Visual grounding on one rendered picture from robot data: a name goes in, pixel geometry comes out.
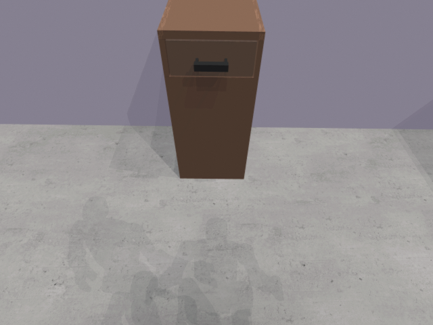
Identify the handle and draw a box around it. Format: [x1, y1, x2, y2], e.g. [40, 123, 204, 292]
[193, 58, 229, 72]

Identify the cabinet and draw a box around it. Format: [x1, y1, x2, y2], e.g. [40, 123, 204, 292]
[157, 0, 265, 179]

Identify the drawer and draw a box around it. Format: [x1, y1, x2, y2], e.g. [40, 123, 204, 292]
[166, 39, 257, 77]

